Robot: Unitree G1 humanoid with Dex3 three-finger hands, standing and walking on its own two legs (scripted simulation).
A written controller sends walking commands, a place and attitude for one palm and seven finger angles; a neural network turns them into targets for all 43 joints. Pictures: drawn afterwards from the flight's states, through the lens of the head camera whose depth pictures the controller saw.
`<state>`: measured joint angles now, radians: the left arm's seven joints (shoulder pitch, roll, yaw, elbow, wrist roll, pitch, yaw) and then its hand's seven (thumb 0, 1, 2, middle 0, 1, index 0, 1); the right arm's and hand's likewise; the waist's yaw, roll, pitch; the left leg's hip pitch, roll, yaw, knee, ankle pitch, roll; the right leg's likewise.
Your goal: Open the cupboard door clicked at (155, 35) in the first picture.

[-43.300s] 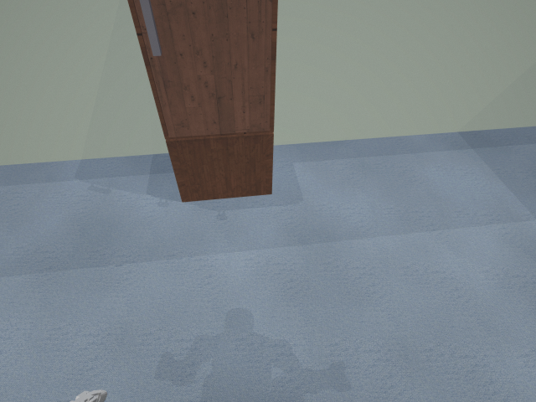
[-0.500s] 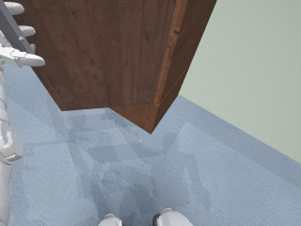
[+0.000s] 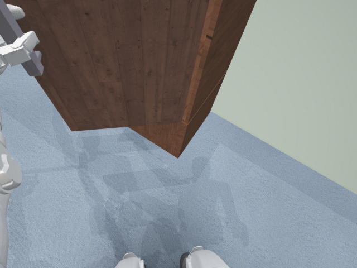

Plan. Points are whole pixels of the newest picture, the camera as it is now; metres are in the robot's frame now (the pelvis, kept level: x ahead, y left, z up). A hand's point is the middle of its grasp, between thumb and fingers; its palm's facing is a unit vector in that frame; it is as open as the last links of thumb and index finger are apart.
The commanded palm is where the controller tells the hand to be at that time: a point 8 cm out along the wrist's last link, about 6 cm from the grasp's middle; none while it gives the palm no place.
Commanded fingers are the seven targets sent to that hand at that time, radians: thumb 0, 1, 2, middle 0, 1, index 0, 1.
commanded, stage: close the thumb around the handle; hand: left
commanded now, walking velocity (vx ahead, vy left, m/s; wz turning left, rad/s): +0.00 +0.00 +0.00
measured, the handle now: (16, 30) +0.58 +0.26 +0.14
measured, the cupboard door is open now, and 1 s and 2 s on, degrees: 41 57 71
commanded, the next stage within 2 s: pull the door open along its arc in 0.16 s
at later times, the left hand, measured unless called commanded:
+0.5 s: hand (24, 46) +0.53 +0.23 +0.14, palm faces +0.03 -1.00 +0.01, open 6.0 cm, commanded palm +0.49 +0.28 +0.14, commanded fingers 0.00 0.90 0.90 -0.40 -1.35 -0.40 -1.35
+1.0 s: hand (37, 87) +0.44 +0.20 +0.14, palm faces +0.39 -0.91 +0.10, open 6.3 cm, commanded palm +0.41 +0.24 +0.14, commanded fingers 0.00 0.90 0.90 -0.40 -1.35 -0.40 -1.35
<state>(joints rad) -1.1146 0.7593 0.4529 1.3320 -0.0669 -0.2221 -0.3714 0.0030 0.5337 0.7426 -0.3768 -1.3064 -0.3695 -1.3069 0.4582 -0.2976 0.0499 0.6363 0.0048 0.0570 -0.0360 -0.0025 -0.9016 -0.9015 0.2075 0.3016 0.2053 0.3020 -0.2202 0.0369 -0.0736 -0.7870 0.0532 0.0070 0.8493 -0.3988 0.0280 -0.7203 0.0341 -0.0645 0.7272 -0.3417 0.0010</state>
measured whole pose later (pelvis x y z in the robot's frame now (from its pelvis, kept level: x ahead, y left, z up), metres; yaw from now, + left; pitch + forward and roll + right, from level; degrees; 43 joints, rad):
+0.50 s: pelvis +0.00 +0.00 +0.00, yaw -1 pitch +19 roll -4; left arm -1.05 0.74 0.48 1.27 -0.07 -0.22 -0.36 0.01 0.68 0.81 -0.33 -1.35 -0.36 -1.35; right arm 0.49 -0.29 0.04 0.63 0.00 0.06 -0.02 0.00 -0.90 -0.90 0.21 0.30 0.21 0.30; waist -0.22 0.04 -0.09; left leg -0.78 0.06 0.03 0.84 -0.40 0.03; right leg -0.72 0.04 -0.04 0.73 -0.34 0.00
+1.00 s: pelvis +0.00 -0.01 +0.01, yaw +2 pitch +10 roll -2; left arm -0.64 0.19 0.34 0.65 -0.12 -0.06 0.18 -0.02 0.63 0.76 -0.35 -1.33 -0.36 -1.31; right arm 0.24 -0.25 0.01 0.60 0.01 0.01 0.00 0.00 -0.90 -0.90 0.20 0.30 0.20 0.30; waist -0.04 0.04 -0.11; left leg -0.56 0.02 0.01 0.76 -0.37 0.02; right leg -0.51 0.00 -0.07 0.69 -0.36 0.00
